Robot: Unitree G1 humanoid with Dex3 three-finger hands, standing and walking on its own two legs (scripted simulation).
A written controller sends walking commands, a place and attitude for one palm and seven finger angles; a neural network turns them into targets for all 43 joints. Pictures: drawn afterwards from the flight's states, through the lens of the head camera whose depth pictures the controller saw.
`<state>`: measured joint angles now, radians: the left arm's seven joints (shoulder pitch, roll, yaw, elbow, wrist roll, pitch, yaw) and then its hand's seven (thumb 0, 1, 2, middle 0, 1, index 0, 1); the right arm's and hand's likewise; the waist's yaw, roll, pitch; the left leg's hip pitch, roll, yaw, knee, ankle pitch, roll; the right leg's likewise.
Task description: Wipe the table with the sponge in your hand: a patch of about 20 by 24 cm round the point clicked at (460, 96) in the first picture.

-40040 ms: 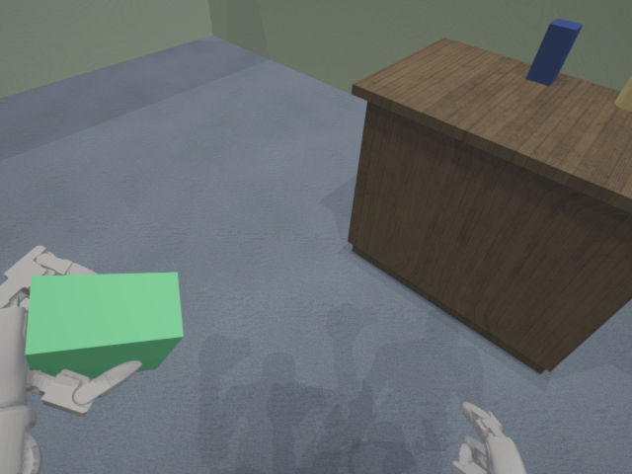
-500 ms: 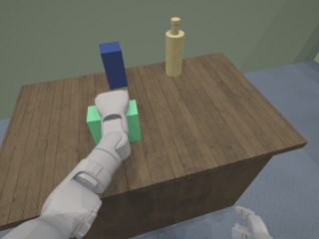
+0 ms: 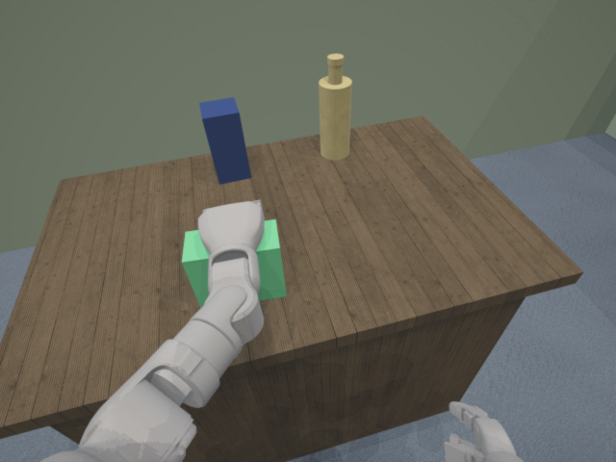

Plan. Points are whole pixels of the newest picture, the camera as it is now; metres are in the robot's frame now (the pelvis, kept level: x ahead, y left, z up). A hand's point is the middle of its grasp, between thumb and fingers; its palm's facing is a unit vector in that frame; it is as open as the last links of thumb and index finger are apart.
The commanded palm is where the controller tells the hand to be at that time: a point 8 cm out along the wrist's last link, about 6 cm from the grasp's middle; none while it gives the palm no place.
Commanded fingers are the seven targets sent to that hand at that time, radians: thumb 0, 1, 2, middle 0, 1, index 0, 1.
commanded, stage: wipe back along the third lane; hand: left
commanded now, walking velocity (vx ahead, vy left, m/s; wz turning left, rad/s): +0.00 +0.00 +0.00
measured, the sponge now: (240, 272) +0.38 +0.15 +0.03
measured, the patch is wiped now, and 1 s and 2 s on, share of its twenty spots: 0.90 0.90 0.90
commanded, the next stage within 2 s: slide back across to the middle lane in 0.28 s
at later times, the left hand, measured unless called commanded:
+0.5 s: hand (247, 271) +0.35 +0.12 +0.08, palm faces +0.01 -0.07 -1.00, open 10.5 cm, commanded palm +0.31 +0.13 +0.13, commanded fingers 0.00 0.10 1.30 -1.20 -1.60 -1.20 -1.60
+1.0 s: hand (204, 290) +0.31 +0.17 +0.08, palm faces +0.02 -0.10 -0.99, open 10.5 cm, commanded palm +0.28 +0.19 +0.14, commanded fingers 0.00 0.10 1.30 -1.20 -1.60 -1.20 -1.60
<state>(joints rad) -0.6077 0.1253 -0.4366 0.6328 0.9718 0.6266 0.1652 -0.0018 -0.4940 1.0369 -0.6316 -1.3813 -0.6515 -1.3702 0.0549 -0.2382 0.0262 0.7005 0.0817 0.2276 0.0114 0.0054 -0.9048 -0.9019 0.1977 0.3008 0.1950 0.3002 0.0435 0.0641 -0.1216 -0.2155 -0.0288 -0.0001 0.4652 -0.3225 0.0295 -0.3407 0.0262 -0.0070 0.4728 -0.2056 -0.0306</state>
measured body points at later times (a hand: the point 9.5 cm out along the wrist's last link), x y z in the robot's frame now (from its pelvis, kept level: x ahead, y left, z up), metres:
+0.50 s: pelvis -0.01 -0.02 +0.00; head -0.03 -0.06 +0.45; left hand +0.35 +0.12 +0.13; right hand +0.22 -0.24 -0.09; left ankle -0.06 +0.10 -0.74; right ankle +0.02 -0.10 -0.74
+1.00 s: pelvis -0.02 -0.03 +0.00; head -0.04 -0.07 +0.45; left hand +0.31 +0.17 +0.14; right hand +0.21 -0.25 -0.08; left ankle -0.06 +0.10 -0.74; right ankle +0.02 -0.10 -0.74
